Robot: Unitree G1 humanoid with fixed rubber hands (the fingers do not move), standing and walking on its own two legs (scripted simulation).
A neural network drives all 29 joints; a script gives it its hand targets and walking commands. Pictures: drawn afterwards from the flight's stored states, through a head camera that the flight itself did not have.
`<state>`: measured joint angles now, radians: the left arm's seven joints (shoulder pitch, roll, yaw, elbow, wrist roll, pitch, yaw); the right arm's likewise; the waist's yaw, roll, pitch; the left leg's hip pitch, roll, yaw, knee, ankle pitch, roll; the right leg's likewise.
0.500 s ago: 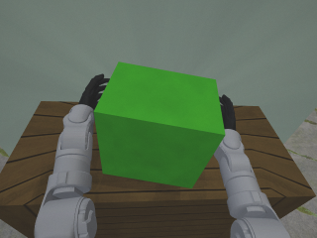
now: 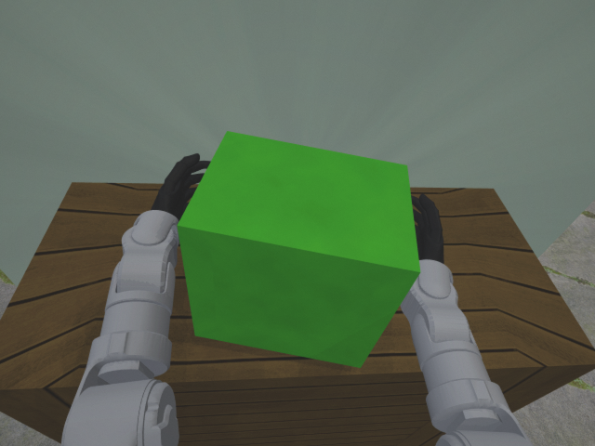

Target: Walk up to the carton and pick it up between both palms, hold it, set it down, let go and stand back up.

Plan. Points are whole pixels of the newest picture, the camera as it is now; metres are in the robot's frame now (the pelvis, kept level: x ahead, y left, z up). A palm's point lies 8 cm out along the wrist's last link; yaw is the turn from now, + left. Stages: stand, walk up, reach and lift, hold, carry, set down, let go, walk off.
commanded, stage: set down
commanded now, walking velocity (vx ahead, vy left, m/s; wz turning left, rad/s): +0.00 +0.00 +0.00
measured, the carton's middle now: (296, 254) +0.38 -0.03 +0.05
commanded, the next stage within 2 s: none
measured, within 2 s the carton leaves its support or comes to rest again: rests again in 0.70 s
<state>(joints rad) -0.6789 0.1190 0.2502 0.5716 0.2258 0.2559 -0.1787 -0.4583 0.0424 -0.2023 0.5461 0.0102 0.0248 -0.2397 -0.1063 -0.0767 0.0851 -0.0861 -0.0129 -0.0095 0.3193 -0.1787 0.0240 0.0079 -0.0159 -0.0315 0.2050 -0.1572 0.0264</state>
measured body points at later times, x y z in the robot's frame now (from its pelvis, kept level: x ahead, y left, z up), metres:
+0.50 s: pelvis -0.01 +0.01 +0.00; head +0.01 +0.04 +0.45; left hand +0.43 +0.14 +0.11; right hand +0.34 -0.19 +0.08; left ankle +0.00 +0.10 -0.75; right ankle -0.03 -0.13 -0.75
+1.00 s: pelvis +0.00 +0.01 +0.00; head +0.01 +0.05 +0.45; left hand +0.43 +0.15 +0.09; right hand +0.34 -0.19 +0.08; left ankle +0.00 +0.10 -0.75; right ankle -0.03 -0.13 -0.75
